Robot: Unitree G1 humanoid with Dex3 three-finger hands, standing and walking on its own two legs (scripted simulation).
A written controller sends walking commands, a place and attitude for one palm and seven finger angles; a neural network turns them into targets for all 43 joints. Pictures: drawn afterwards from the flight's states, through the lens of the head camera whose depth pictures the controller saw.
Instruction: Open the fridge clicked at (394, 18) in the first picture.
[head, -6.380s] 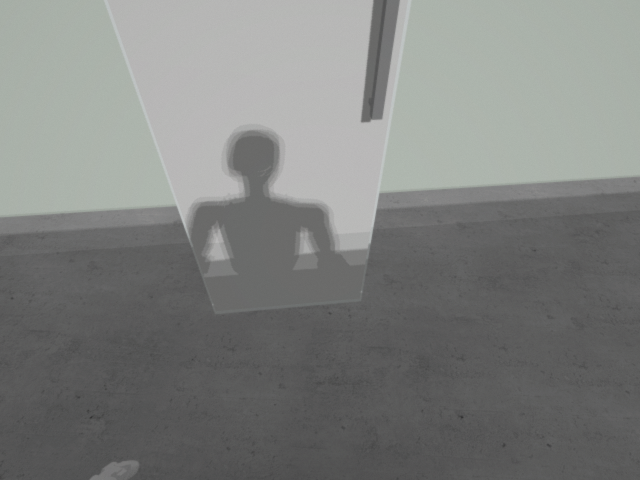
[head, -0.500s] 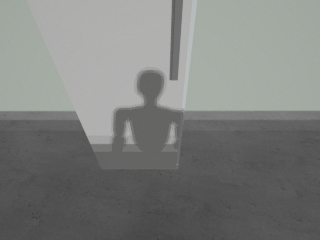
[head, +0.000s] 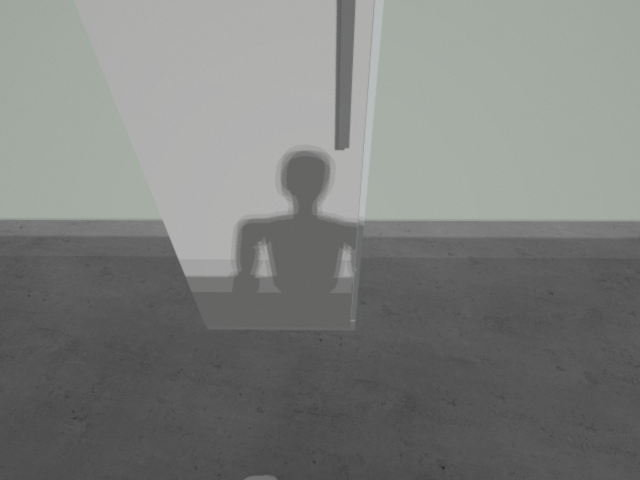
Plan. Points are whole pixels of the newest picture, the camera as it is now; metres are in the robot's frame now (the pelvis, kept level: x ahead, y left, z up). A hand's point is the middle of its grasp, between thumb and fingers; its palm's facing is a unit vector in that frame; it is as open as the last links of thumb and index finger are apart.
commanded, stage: look again from close up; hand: right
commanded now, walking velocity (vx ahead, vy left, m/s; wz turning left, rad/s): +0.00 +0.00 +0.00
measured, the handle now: (346, 46) +0.73 -0.01 +0.25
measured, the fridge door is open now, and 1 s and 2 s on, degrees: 0 0 0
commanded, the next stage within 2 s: shuffle to correct the standing spot in 0.72 s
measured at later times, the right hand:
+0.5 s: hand out of the picture +0.00 -0.17 -0.16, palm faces -0.02 +0.98 -0.20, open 7.2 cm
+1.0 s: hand out of the picture -0.01 -0.14 -0.17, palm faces +0.00 +0.99 -0.16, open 7.3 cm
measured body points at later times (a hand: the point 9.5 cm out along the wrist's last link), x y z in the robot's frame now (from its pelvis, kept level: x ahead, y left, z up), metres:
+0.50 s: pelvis -0.02 +0.01 +0.01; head -0.01 +0.01 +0.46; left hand -0.04 +0.22 -0.15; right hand +0.00 -0.22 -0.15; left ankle +0.01 +0.14 -0.73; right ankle +0.00 -0.09 -0.73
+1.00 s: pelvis +0.00 +0.02 +0.01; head +0.00 +0.03 +0.46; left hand -0.02 +0.24 -0.16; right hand -0.01 -0.19 -0.15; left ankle +0.01 +0.14 -0.73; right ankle +0.00 -0.09 -0.73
